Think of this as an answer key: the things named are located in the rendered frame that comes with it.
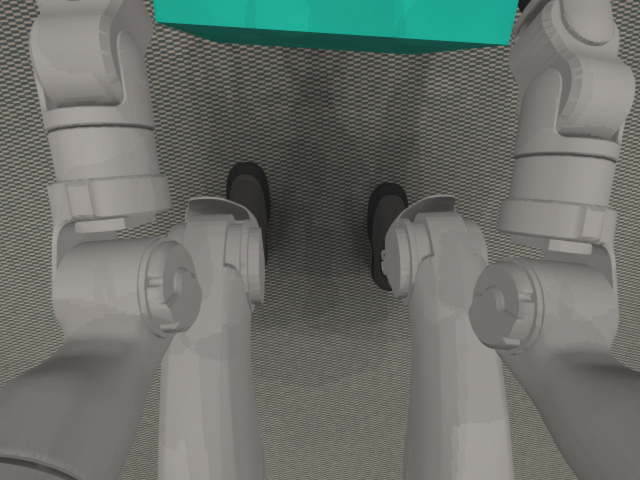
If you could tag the right robot upper arm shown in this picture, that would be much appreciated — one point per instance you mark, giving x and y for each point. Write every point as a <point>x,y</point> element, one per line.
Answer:
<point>553,323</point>

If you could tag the left robot shin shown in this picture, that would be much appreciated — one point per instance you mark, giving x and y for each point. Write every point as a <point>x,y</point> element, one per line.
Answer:
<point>210,205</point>

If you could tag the left robot upper arm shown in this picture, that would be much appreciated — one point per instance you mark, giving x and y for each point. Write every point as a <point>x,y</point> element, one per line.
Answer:
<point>119,304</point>

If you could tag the carton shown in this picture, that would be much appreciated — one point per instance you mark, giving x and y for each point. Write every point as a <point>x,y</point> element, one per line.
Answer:
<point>382,26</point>

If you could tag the robot right forearm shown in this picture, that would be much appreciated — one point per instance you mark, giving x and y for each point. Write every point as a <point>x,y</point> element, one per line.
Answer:
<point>574,97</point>

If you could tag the left robot foot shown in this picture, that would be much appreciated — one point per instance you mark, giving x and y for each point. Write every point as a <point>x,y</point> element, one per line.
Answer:
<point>247,185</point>

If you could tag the robot left forearm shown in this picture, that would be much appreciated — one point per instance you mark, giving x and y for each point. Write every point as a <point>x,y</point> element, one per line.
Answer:
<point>88,59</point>

